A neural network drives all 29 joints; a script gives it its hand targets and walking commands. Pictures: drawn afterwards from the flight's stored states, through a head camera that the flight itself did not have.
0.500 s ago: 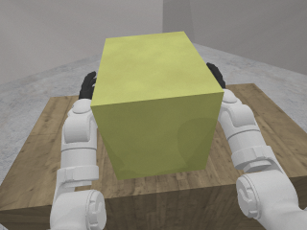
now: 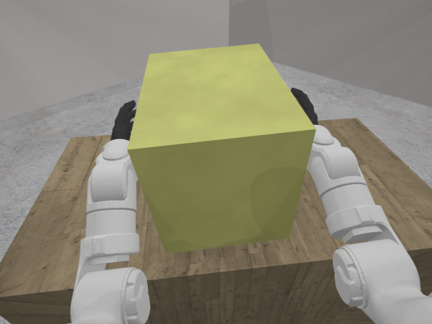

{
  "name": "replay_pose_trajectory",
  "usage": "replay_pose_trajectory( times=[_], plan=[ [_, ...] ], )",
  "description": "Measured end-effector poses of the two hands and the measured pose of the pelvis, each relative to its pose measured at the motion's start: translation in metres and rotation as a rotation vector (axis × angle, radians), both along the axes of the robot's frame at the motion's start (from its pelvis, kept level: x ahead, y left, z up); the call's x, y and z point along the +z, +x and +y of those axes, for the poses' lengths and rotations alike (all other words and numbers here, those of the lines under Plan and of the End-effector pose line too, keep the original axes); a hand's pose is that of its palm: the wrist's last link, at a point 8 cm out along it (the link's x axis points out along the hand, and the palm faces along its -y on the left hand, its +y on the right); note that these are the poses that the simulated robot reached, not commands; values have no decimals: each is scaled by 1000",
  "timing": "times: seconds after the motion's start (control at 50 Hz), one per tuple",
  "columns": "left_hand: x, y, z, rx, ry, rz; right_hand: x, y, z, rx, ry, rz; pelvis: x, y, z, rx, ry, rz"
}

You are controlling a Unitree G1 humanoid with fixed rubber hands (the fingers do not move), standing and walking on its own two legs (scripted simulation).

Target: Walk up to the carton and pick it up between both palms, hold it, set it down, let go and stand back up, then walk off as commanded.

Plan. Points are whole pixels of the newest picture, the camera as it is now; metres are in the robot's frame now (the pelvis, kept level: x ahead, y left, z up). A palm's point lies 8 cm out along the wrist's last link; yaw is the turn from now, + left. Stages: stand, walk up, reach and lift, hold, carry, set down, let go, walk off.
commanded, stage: hold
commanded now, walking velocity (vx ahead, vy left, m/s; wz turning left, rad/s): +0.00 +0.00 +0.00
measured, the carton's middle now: (215, 141) +0.41 +0.00 +0.18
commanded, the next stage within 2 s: none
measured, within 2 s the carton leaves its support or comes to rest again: neither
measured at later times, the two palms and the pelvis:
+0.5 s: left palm (123, 144) +0.36 +0.17 +0.21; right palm (305, 130) +0.37 -0.16 +0.22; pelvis +0.00 +0.00 +0.00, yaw +0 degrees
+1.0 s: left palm (124, 145) +0.36 +0.17 +0.21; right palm (305, 130) +0.37 -0.16 +0.22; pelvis +0.00 +0.00 +0.00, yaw +0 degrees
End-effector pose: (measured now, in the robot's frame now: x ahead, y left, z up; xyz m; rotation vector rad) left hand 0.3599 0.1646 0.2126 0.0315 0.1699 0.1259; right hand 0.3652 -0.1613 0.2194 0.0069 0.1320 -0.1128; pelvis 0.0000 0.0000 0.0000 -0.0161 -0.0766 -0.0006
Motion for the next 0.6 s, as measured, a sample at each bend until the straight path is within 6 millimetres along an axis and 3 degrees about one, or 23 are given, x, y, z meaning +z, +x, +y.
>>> replay_pose_trajectory(
  times=[0.6],
  plan=[
    [-2, 0, 1, -1, -5, 4, -2, 0, 0, -1, 1, 4, 0, 0, 0, 0, 0, 0]
  ],
)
